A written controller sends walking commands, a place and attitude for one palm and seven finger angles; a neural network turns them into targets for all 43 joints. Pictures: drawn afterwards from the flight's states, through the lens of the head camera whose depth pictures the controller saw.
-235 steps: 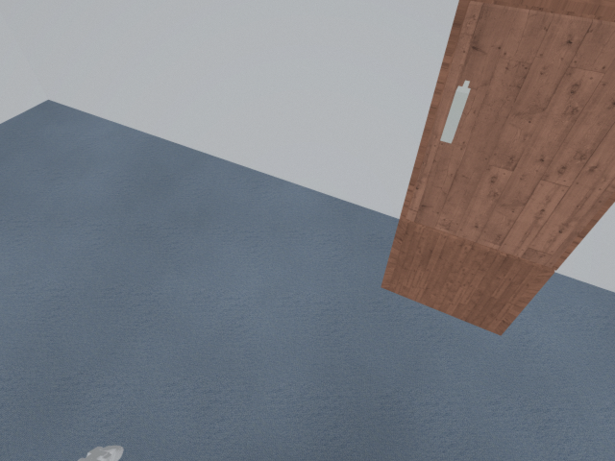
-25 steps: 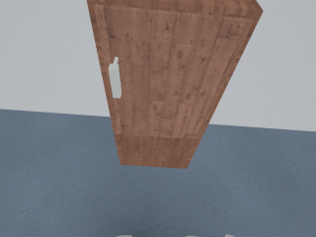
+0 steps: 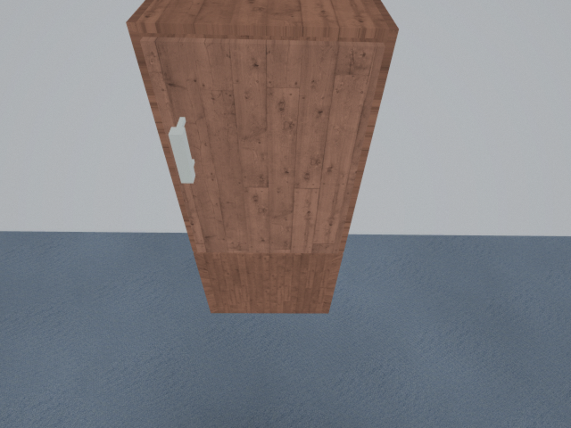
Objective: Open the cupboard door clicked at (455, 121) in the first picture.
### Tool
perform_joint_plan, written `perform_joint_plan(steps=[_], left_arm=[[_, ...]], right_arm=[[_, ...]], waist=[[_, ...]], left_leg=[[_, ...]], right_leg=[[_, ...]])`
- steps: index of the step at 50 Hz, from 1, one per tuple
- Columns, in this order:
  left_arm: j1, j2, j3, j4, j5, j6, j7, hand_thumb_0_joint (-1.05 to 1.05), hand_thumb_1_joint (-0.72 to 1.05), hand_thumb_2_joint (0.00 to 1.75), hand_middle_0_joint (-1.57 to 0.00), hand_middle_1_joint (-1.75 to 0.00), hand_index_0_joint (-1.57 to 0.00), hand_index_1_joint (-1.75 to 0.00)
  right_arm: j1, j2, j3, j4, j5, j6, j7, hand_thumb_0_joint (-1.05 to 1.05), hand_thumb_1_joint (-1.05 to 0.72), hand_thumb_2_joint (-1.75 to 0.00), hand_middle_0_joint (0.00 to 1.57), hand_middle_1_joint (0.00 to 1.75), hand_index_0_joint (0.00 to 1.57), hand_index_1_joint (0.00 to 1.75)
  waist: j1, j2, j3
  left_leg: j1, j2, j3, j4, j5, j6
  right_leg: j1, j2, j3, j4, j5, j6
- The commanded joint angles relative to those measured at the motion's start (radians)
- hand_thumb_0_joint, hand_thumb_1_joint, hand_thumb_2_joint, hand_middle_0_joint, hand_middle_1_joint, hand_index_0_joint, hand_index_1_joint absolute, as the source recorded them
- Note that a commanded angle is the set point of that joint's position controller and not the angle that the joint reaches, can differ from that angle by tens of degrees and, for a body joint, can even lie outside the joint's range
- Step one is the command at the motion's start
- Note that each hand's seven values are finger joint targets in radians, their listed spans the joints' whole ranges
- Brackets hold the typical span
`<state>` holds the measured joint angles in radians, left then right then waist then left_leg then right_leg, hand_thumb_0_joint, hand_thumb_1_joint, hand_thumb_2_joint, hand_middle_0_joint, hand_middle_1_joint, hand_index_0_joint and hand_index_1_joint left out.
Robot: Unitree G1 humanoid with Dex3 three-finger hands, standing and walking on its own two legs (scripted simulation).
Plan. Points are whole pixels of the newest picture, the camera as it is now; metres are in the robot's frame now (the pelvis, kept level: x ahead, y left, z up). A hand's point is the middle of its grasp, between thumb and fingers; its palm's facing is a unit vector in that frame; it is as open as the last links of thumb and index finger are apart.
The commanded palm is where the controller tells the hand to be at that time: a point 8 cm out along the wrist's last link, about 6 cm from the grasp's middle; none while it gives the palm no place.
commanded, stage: come to a stop and stand still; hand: left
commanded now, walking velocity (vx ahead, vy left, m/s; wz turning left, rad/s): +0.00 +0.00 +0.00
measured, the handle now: (185, 149) +0.61 +0.24 +0.04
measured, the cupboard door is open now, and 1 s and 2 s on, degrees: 0 0 0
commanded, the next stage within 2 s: look again from close up in 0.20 s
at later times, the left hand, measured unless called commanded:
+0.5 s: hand out of the picture +0.01 +0.21 -0.18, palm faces +0.04 -0.98 -0.21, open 7.3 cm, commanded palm none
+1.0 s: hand out of the picture +0.00 +0.26 -0.16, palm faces +0.03 -0.95 -0.30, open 7.4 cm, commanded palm none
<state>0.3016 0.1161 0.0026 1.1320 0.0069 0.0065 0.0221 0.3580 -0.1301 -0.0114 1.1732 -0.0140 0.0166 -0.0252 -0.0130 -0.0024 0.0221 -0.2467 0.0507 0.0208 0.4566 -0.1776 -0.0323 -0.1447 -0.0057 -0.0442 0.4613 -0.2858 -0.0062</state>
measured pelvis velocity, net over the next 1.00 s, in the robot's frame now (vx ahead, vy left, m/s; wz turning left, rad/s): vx -0.02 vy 0.03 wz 0.02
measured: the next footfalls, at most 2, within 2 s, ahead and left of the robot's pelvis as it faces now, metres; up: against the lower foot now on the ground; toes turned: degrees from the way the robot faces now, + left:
right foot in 1.68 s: +0.12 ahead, -0.12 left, +0.00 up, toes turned -3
left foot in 1.94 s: +0.13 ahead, +0.11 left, +0.00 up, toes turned +7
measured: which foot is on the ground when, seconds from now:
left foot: down 0.00-1.00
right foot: down 0.00-1.00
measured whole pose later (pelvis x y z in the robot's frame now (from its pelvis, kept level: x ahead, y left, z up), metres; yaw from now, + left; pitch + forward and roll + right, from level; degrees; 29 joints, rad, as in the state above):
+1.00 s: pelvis -0.02 +0.03 +0.00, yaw +1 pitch -3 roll -1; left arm 0.28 0.28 0.01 1.01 0.03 0.00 0.01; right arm 0.21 -0.27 -0.02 1.01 -0.02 0.01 0.01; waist 0.00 0.01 0.00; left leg -0.28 0.00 0.02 0.47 -0.15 0.02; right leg -0.17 -0.06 -0.05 0.48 -0.26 0.04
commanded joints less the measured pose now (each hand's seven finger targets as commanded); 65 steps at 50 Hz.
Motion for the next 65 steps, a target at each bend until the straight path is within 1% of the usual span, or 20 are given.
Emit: perform_joint_plan(steps=[1,7,14,15,16,17,18,20,22,25,33,44,47,49,50,52,55,60,63,65], left_arm=[[0.058,0.100,0.023,-0.014,-0.004,-0.009,0.013,0.00,0.90,0.90,-0.20,-0.30,-0.20,-0.30],[0.068,0.083,0.027,-0.011,0.000,-0.007,0.013,0.00,0.90,0.90,-0.20,-0.30,-0.20,-0.30],[0.092,0.064,0.026,-0.009,0.004,-0.010,0.013,0.00,0.90,0.90,-0.20,-0.30,-0.20,-0.30],[0.053,0.263,0.011,-0.113,0.025,-0.031,0.017,0.00,0.90,0.90,-0.20,-0.30,-0.20,-0.30],[0.048,0.197,0.039,-0.118,0.017,-0.035,0.021,0.00,0.90,0.90,-0.20,-0.30,-0.20,-0.30],[0.044,0.201,0.034,-0.133,0.017,-0.040,0.020,0.00,0.90,0.90,-0.20,-0.30,-0.20,-0.30],[0.041,0.184,0.039,-0.147,0.017,-0.038,0.020,0.00,0.90,0.90,-0.20,-0.30,-0.20,-0.30],[0.041,0.156,0.035,-0.165,0.018,-0.021,0.022,0.00,0.90,0.90,-0.20,-0.30,-0.20,-0.30],[0.043,0.169,0.039,-0.178,0.019,-0.018,0.023,0.00,0.90,0.90,-0.20,-0.30,-0.20,-0.30],[0.069,0.184,0.040,-0.190,0.017,-0.017,0.021,0.00,0.90,0.90,-0.20,-0.30,-0.20,-0.30],[-0.003,0.269,0.050,-0.219,0.018,-0.018,0.009,0.00,0.90,0.90,-0.20,-0.30,-0.20,-0.30],[-0.032,0.306,0.043,-0.195,0.019,-0.019,0.001,0.00,0.90,0.90,-0.20,-0.30,-0.20,-0.30],[-0.017,0.303,0.040,-0.179,0.019,-0.018,0.001,0.00,0.90,0.90,-0.20,-0.30,-0.20,-0.30],[0.040,0.228,0.022,-0.145,0.019,-0.006,0.003,0.00,0.90,0.90,-0.20,-0.30,-0.20,-0.30],[0.065,0.224,0.021,-0.135,0.021,-0.003,0.004,0.00,0.90,0.90,-0.20,-0.30,-0.20,-0.30],[0.092,0.224,0.024,-0.123,0.022,0.002,0.001,0.00,0.90,0.90,-0.20,-0.30,-0.20,-0.30],[0.124,0.213,0.027,-0.106,0.016,-0.005,-0.002,0.00,0.90,0.90,-0.20,-0.30,-0.20,-0.30],[0.173,0.171,0.029,-0.084,0.019,-0.013,-0.004,0.00,0.90,0.90,-0.20,-0.30,-0.20,-0.30],[0.216,0.145,0.032,-0.067,0.019,-0.018,0.000,0.00,0.90,0.90,-0.20,-0.30,-0.20,-0.30],[0.247,0.152,0.039,-0.050,0.016,-0.025,0.005,0.00,0.90,0.90,-0.20,-0.30,-0.20,-0.30]], right_arm=[[0.020,-0.071,-0.015,-0.032,0.002,-0.018,-0.013,0.00,-0.90,-0.90,0.20,0.30,0.20,0.30],[0.038,-0.052,-0.020,-0.028,-0.001,-0.014,-0.014,0.00,-0.90,-0.90,0.20,0.30,0.20,0.30],[0.027,-0.053,-0.021,-0.040,0.000,-0.023,-0.015,0.00,-0.90,-0.90,0.20,0.30,0.20,0.30],[-0.034,-0.187,-0.023,-0.171,-0.006,-0.025,0.002,0.00,-0.90,-0.90,0.20,0.30,0.20,0.30],[-0.063,-0.180,-0.046,-0.199,-0.013,-0.044,-0.005,0.00,-0.90,-0.90,0.20,0.30,0.20,0.30],[-0.037,-0.154,-0.047,-0.206,-0.012,-0.047,-0.008,0.00,-0.90,-0.90,0.20,0.30,0.20,0.30],[-0.017,-0.133,-0.047,-0.216,-0.010,-0.044,-0.009,0.00,-0.90,-0.90,0.20,0.30,0.20,0.30],[0.007,-0.098,-0.034,-0.226,-0.013,-0.034,-0.004,0.00,-0.90,-0.90,0.20,0.30,0.20,0.30],[-0.001,-0.122,-0.039,-0.233,-0.010,-0.037,-0.004,0.00,-0.90,-0.90,0.20,0.30,0.20,0.30],[-0.029,-0.182,-0.042,-0.246,-0.005,-0.044,-0.006,0.00,-0.90,-0.90,0.20,0.30,0.20,0.30],[-0.128,-0.271,-0.054,-0.277,-0.006,-0.045,0.005,0.00,-0.90,-0.90,0.20,0.30,0.20,0.30],[-0.169,-0.304,-0.047,-0.249,-0.003,-0.037,0.019,0.00,-0.90,-0.90,0.20,0.30,0.20,0.30],[-0.164,-0.298,-0.043,-0.232,-0.002,-0.033,0.019,0.00,-0.90,-0.90,0.20,0.30,0.20,0.30],[-0.124,-0.223,-0.023,-0.200,-0.006,-0.018,0.022,0.00,-0.90,-0.90,0.20,0.30,0.20,0.30],[-0.111,-0.218,-0.024,-0.194,-0.007,-0.012,0.021,0.00,-0.90,-0.90,0.20,0.30,0.20,0.30],[-0.106,-0.216,-0.025,-0.183,-0.010,-0.005,0.019,0.00,-0.90,-0.90,0.20,0.30,0.20,0.30],[-0.077,-0.196,-0.023,-0.166,-0.007,-0.012,0.016,0.00,-0.90,-0.90,0.20,0.30,0.20,0.30],[-0.028,-0.188,-0.033,-0.144,-0.003,-0.022,0.011,0.00,-0.90,-0.90,0.20,0.30,0.20,0.30],[-0.022,-0.156,-0.036,-0.138,-0.002,-0.025,0.009,0.00,-0.90,-0.90,0.20,0.30,0.20,0.30],[-0.023,-0.117,-0.032,-0.141,0.000,-0.032,0.012,0.00,-0.90,-0.90,0.20,0.30,0.20,0.30]], waist=[[0.012,0.001,0.077],[0.005,-0.007,0.094],[0.008,0.004,0.077],[-0.020,-0.012,0.170],[0.010,0.033,0.018],[-0.013,0.010,-0.072],[-0.019,-0.034,-0.087],[-0.026,-0.083,-0.029],[-0.014,-0.006,0.025],[0.013,0.094,-0.004],[0.015,0.040,0.018],[0.010,0.007,0.027],[0.012,0.008,0.033],[0.009,0.014,0.021],[0.011,0.020,0.020],[0.017,0.006,0.070],[0.014,-0.001,0.083],[0.013,0.041,0.102],[0.024,-0.008,0.149],[0.028,-0.102,0.145]], left_leg=[[0.015,0.039,-0.046,-0.084,0.000,0.030],[0.002,0.031,-0.048,-0.082,-0.068,0.033],[0.004,0.041,-0.069,-0.099,-0.062,0.044],[-0.037,0.005,-0.079,-0.017,-0.022,0.038],[-0.025,0.022,-0.072,0.053,-0.047,0.050],[-0.004,0.013,-0.069,0.100,-0.015,0.052],[-0.012,0.006,-0.058,0.116,-0.016,0.052],[-0.036,-0.002,-0.041,0.115,-0.039,0.053],[-0.046,0.020,-0.062,0.070,0.042,0.064],[-0.034,0.069,-0.123,0.027,0.169,0.092],[-0.058,0.059,-0.139,-0.061,-0.026,0.088],[-0.049,0.050,-0.154,-0.140,-0.186,0.069],[-0.050,0.047,-0.153,-0.146,-0.199,0.066],[-0.045,0.039,-0.142,-0.151,-0.301,0.053],[-0.041,0.037,-0.141,-0.152,-0.349,0.054],[-0.089,0.027,-0.133,-0.132,-0.393,0.057],[-0.081,0.018,-0.108,-0.080,-0.328,0.064],[-0.103,0.053,-0.156,-0.110,-0.410,0.088],[-0.166,0.032,-0.123,-0.045,-0.391,0.088],[-0.201,-0.013,-0.039,0.077,-0.290,0.075]], right_leg=[[-0.107,-0.098,0.096,-0.165,-0.047,-0.018],[-0.151,-0.093,0.100,-0.170,-0.121,-0.022],[-0.142,-0.085,0.089,-0.146,-0.062,-0.018],[-0.171,-0.067,0.068,-0.119,0.013,-0.034],[-0.169,-0.118,0.109,-0.074,-0.052,-0.043],[-0.143,-0.133,0.119,-0.079,-0.018,-0.054],[-0.144,-0.144,0.130,-0.085,-0.022,-0.060],[-0.179,-0.141,0.114,-0.086,-0.063,-0.060],[-0.176,-0.107,0.080,-0.032,0.011,-0.049],[-0.115,-0.063,0.028,0.034,0.083,-0.028],[-0.086,-0.079,0.047,-0.013,0.051,-0.019],[-0.095,-0.099,0.062,-0.086,-0.034,-0.011],[-0.099,-0.102,0.066,-0.101,-0.053,-0.010],[-0.110,-0.096,0.058,-0.109,-0.168,0.002],[-0.117,-0.090,0.054,-0.108,-0.220,0.001],[-0.139,-0.091,0.070,-0.117,-0.282,-0.007],[-0.141,-0.098,0.085,-0.110,-0.255,-0.027],[-0.149,-0.069,0.053,-0.040,-0.246,-0.035],[-0.144,-0.088,0.099,-0.072,-0.275,-0.053],[-0.102,-0.135,0.164,-0.125,-0.285,-0.082]])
